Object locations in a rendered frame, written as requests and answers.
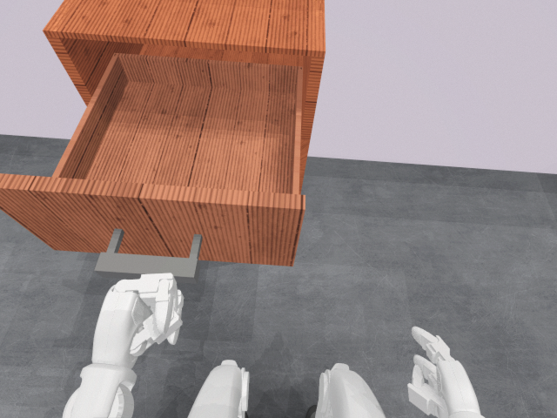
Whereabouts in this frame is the robot left forearm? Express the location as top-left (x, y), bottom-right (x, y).
top-left (63, 364), bottom-right (137, 418)

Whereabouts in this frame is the drawer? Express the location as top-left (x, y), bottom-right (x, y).
top-left (0, 53), bottom-right (305, 266)

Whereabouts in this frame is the handle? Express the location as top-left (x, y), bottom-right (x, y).
top-left (94, 228), bottom-right (203, 284)

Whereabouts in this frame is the robot right hand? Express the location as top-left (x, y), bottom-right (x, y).
top-left (407, 327), bottom-right (480, 418)

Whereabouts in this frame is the robot left thigh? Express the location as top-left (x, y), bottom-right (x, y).
top-left (187, 365), bottom-right (249, 418)

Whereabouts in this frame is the robot right thigh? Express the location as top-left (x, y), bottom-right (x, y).
top-left (319, 368), bottom-right (386, 418)

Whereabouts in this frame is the robot thigh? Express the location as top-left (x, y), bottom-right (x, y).
top-left (319, 368), bottom-right (386, 418)
top-left (187, 365), bottom-right (249, 418)

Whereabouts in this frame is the robot left hand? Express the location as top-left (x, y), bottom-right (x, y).
top-left (91, 273), bottom-right (184, 369)

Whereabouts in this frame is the cabinet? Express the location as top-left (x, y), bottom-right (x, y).
top-left (43, 0), bottom-right (325, 194)

